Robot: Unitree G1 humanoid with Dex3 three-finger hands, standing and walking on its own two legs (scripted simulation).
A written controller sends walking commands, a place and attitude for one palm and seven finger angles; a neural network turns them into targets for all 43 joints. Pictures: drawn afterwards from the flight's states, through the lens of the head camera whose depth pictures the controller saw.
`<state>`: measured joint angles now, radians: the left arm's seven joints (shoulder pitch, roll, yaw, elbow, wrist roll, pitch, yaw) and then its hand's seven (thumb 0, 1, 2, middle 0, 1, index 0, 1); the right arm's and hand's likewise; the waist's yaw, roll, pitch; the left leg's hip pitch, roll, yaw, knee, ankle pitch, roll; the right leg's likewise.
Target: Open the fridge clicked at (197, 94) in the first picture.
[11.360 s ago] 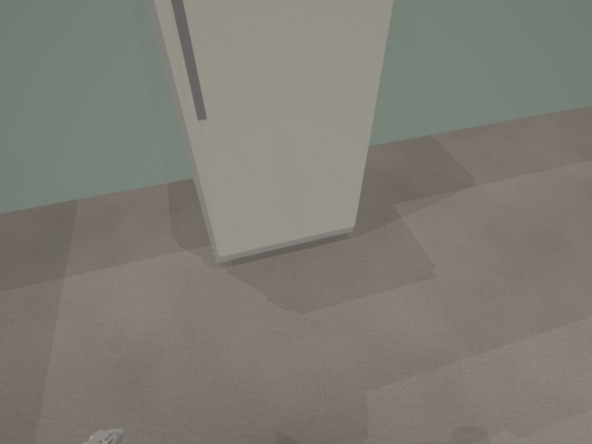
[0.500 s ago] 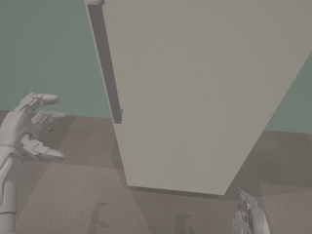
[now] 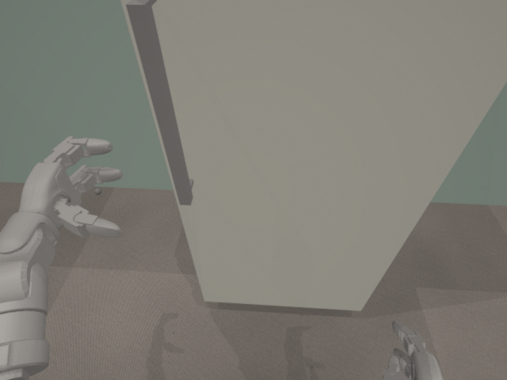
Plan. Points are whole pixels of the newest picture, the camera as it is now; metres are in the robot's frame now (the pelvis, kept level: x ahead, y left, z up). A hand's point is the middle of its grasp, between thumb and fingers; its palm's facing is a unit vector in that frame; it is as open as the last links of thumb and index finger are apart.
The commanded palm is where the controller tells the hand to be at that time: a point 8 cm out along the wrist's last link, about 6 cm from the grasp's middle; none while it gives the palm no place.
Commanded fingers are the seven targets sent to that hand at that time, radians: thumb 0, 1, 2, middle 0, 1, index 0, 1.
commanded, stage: move the hooked fingers beside the handle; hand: left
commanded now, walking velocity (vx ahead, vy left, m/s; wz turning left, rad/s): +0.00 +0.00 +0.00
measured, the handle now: (172, 120) +0.49 +0.19 +0.17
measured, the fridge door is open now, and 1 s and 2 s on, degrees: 0 0 0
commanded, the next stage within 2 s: feel for the door with the fingertips in 1.84 s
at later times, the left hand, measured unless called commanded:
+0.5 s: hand (119, 170) +0.37 +0.24 +0.16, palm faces +0.09 -1.00 -0.04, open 14.0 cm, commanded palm +0.34 +0.29 +0.16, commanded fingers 0.00 -0.50 0.30 -0.30 -1.20 -0.30 -1.20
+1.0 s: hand (131, 146) +0.42 +0.24 +0.16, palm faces +0.06 -1.00 -0.03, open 14.0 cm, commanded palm +0.40 +0.29 +0.16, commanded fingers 0.00 -0.50 0.30 -0.30 -1.20 -0.30 -1.20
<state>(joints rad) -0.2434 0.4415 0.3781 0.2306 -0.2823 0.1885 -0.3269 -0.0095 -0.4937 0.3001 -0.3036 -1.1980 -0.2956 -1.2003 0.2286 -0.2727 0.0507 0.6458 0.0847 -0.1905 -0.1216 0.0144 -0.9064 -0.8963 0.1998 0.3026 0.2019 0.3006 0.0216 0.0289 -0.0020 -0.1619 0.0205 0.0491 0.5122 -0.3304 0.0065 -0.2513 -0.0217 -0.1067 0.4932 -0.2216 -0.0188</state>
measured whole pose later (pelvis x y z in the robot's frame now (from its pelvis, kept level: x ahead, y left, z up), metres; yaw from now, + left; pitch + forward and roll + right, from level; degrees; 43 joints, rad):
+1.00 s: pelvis -0.01 -0.01 -0.01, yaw +0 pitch +5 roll +0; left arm -0.73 0.56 0.37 0.85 -0.19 0.00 -0.33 -0.01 -0.49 0.30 -0.30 -1.20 -0.30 -1.20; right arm 0.31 -0.30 0.03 0.71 0.08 -0.13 -0.11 0.01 -0.91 -0.90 0.20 0.30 0.20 0.30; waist -0.06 0.00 -0.01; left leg -0.33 0.03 0.04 0.58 -0.33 0.00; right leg -0.41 -0.01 -0.11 0.54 -0.21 -0.03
